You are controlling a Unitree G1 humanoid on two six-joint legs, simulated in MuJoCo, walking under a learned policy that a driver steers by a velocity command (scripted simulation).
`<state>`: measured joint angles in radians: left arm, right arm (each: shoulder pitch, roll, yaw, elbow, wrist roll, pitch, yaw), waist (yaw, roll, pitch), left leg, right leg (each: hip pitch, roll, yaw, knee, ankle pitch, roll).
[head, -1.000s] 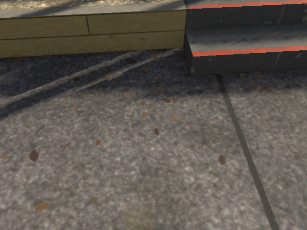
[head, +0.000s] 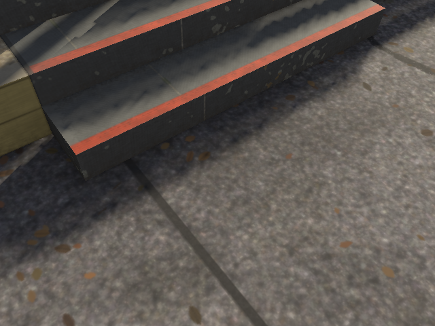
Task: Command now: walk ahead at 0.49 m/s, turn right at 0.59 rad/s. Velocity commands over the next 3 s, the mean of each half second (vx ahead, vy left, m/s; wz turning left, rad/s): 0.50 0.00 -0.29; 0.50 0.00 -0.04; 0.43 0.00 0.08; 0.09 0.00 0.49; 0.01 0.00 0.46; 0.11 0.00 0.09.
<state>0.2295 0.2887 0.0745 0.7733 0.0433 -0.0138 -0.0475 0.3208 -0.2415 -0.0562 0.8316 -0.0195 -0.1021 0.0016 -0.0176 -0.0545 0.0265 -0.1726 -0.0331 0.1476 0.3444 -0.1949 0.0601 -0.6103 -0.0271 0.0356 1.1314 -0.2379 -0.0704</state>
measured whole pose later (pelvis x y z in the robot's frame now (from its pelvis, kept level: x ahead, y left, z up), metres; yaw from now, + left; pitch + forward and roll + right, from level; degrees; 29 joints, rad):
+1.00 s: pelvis +0.56 -0.04 +0.00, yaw -7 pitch -1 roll +0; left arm 0.27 0.24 0.04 0.96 0.03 -0.06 -0.02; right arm 0.29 -0.22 -0.05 0.94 -0.01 -0.08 0.01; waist 0.00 -0.03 0.05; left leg -0.22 -0.05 0.11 0.39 -0.17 0.10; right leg -0.45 -0.05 0.01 1.12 -0.27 -0.08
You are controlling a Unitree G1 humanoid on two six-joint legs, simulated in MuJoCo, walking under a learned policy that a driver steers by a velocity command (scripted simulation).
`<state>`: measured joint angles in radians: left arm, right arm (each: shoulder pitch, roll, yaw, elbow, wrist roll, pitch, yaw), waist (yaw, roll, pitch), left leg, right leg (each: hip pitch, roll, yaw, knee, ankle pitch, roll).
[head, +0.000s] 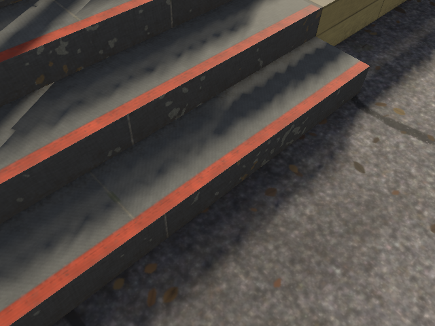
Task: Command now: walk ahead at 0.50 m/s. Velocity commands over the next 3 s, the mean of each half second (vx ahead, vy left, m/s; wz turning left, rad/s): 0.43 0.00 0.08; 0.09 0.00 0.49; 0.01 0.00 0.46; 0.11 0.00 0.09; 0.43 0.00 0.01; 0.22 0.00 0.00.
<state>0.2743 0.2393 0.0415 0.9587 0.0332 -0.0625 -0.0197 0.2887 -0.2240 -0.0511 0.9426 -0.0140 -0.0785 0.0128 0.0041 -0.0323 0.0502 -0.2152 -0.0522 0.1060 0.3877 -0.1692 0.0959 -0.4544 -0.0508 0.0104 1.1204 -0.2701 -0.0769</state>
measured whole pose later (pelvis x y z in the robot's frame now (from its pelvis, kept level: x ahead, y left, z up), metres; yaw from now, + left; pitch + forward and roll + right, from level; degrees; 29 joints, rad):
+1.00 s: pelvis +0.32 -0.01 -0.01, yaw +20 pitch +1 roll -1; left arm 0.18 0.26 0.06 0.90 0.02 0.02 0.03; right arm 0.18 -0.24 -0.08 0.86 -0.01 0.02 -0.01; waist 0.00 -0.04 0.07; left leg -0.32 -0.04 0.04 0.53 -0.22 0.08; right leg -0.43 -0.04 -0.08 1.01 -0.48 0.02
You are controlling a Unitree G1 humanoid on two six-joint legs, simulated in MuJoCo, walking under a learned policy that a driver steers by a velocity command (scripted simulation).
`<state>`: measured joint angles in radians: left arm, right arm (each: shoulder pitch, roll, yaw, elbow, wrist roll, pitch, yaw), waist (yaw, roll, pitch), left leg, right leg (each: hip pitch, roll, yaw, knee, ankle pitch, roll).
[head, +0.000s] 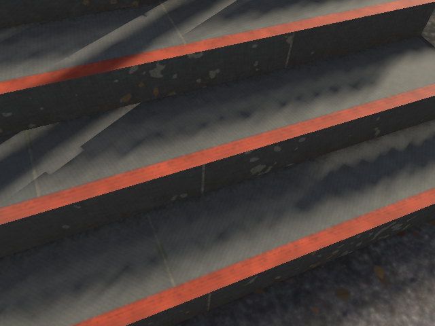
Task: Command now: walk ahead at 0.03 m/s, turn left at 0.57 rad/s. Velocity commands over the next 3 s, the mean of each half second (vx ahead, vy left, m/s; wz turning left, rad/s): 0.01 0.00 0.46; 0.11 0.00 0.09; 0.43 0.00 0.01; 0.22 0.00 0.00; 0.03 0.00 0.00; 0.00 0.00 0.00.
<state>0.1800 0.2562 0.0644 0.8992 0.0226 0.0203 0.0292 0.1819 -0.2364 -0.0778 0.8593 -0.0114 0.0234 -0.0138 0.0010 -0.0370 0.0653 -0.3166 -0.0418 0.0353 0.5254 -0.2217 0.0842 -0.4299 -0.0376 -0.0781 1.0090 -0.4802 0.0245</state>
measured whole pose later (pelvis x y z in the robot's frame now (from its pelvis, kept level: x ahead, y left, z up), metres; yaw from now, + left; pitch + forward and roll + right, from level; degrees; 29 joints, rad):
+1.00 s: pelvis +0.01 -0.03 +0.01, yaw +14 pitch -1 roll +1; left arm 0.22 0.26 0.04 0.96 0.03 -0.02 -0.02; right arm 0.31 -0.25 -0.05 1.08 -0.02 -0.01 -0.02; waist -0.02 0.00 0.01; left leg -0.03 -0.03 -0.08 0.32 -0.27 0.04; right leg -0.28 0.00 -0.04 0.66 -0.41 -0.06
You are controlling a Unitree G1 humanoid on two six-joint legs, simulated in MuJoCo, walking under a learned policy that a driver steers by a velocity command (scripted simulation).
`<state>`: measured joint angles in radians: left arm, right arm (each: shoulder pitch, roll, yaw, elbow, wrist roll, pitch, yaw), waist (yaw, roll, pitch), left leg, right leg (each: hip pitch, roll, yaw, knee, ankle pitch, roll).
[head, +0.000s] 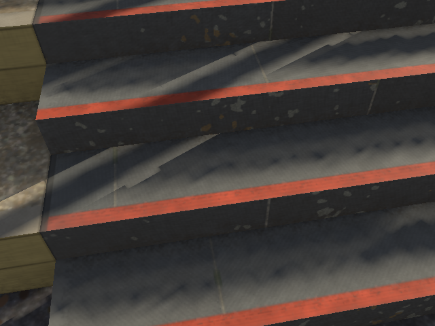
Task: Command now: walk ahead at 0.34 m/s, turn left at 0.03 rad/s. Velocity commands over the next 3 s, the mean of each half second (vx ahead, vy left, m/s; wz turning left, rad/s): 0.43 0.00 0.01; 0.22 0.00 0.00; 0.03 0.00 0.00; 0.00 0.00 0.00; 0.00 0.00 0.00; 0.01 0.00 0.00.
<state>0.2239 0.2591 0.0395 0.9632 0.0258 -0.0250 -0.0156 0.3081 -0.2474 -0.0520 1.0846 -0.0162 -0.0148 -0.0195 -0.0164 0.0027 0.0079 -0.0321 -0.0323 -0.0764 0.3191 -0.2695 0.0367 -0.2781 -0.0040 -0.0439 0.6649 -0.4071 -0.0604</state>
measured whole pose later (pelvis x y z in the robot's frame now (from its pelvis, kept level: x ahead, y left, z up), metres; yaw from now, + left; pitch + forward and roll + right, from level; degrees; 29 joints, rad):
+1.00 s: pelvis +0.36 -0.04 +0.01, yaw -1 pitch +4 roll -1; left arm -0.04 0.10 -0.05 0.65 0.04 0.03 0.03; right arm 0.47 -0.14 0.02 1.14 -0.02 -0.06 -0.06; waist -0.06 -0.01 0.07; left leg -0.05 -0.01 0.07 0.21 -0.23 0.05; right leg -1.15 -0.07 -0.10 1.70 -0.53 -0.04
